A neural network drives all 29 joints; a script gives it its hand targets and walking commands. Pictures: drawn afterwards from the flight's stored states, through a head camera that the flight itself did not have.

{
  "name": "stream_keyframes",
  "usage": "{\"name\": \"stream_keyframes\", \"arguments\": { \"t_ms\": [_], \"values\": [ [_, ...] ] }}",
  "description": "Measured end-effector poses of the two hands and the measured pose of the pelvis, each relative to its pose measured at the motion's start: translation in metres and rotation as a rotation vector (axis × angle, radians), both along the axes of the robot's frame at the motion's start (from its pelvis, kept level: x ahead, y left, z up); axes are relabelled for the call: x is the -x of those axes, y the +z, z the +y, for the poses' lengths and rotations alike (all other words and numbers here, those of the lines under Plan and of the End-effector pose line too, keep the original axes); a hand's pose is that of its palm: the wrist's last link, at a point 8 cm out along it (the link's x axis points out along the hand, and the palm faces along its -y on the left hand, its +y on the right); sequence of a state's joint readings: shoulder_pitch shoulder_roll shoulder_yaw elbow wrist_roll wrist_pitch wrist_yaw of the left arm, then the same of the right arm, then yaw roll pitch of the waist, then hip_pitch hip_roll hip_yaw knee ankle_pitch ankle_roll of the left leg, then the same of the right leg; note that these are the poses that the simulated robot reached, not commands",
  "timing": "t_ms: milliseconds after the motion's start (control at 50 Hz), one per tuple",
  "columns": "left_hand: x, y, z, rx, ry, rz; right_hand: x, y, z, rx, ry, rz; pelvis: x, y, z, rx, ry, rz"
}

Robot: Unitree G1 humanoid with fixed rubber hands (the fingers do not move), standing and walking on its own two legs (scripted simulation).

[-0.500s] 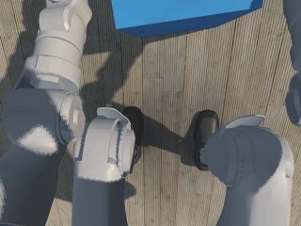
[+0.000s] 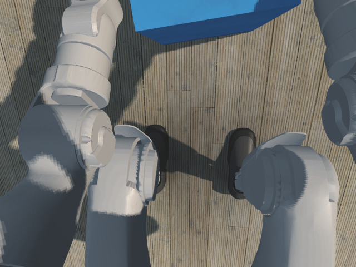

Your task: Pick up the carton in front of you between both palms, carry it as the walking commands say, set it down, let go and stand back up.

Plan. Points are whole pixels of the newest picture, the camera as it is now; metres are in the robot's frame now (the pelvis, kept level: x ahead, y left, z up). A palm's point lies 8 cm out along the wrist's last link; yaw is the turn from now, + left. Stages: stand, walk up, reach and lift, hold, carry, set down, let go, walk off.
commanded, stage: reach and lift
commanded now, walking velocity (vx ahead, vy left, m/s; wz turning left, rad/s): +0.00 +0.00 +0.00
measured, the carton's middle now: out of the picture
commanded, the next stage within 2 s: none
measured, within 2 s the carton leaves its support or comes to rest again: leaves its support in 0.26 s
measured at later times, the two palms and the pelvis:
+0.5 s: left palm out of the picture +0.54 +0.14 -0.04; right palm out of the picture +0.54 -0.16 -0.04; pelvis +0.01 +0.01 +0.04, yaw -2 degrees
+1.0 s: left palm out of the picture +0.50 +0.14 +0.10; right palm out of the picture +0.50 -0.16 +0.10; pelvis +0.01 +0.01 +0.15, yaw -3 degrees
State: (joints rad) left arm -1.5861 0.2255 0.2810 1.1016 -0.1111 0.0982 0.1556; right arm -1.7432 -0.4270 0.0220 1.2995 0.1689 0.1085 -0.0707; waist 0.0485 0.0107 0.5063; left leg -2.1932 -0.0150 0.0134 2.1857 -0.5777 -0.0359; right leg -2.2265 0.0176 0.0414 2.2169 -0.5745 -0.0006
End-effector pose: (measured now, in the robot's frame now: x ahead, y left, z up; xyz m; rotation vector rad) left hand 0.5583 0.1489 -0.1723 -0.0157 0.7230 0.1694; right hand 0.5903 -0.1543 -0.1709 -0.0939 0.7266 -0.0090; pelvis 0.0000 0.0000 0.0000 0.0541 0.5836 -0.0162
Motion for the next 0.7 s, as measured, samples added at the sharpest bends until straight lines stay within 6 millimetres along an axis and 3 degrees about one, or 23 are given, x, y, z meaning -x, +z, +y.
{"name": "stream_keyframes", "arguments": {
  "t_ms": [200,300,360,540,700],
  "values": [
    [-0.01,0.003,0.005,0.015,-0.029,0.019,0.0,-0.002,0.002,-0.042,0.024,0.004,-0.007,-0.014,-0.004,0.005,0.005,0.021],
    [-0.008,0.025,0.001,-0.026,0.024,0.006,0.01,0.01,0.007,-0.024,-0.029,-0.009,-0.011,-0.01,-0.002,0.008,0.001,0.058],
    [0.0,0.05,0.0,-0.011,0.032,-0.019,0.019,0.036,0.005,-0.037,-0.045,-0.032,-0.012,0.0,0.001,0.012,-0.006,0.077],
    [0.029,0.147,-0.014,0.029,0.006,-0.028,0.053,0.148,-0.009,-0.054,-0.114,-0.037,-0.004,0.049,0.011,0.02,-0.029,0.144],
    [0.048,0.199,-0.009,0.013,0.003,-0.015,0.068,0.202,-0.003,-0.04,-0.099,-0.024,0.005,0.089,0.011,0.017,-0.032,0.161]
  ]
}}
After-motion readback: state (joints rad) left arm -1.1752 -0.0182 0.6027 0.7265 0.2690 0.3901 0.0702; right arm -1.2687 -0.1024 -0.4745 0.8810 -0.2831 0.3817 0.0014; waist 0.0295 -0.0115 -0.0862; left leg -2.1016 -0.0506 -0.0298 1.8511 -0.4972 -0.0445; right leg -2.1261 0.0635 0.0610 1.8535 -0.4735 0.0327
